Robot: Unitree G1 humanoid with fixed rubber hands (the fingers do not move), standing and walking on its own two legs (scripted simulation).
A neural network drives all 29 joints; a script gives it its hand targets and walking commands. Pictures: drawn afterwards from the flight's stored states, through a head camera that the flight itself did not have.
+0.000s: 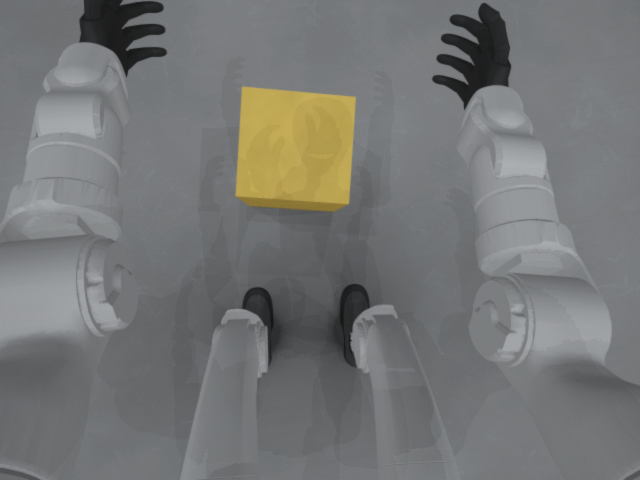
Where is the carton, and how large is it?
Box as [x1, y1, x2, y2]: [236, 87, 355, 211]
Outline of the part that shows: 242,87 236,196 248,205 333,211 347,204 349,196 355,97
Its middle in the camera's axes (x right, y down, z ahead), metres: -0.05 -0.18 +0.83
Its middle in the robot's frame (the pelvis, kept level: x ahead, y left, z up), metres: +0.52 +0.01 -0.53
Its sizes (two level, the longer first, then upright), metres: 0.210 0.200 0.250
